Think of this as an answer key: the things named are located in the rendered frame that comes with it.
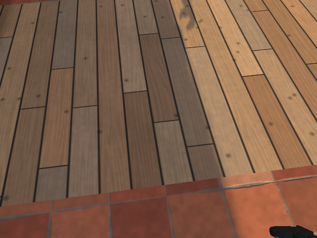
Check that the right robot hand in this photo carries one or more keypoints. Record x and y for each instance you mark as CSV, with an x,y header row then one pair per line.
x,y
291,232

